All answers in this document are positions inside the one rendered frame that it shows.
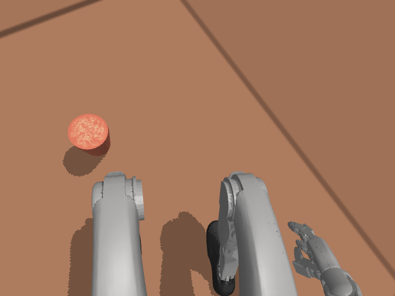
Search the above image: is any right robot hand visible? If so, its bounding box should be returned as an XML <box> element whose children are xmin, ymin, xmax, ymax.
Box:
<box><xmin>288</xmin><ymin>221</ymin><xmax>341</xmax><ymax>280</ymax></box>

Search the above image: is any right robot arm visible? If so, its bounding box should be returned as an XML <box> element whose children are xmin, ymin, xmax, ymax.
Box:
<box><xmin>320</xmin><ymin>268</ymin><xmax>363</xmax><ymax>296</ymax></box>

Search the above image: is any right robot foot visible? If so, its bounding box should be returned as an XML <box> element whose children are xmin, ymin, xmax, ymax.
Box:
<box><xmin>206</xmin><ymin>220</ymin><xmax>235</xmax><ymax>296</ymax></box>

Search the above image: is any cup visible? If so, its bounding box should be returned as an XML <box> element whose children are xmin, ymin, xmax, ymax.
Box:
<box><xmin>68</xmin><ymin>113</ymin><xmax>110</xmax><ymax>156</ymax></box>

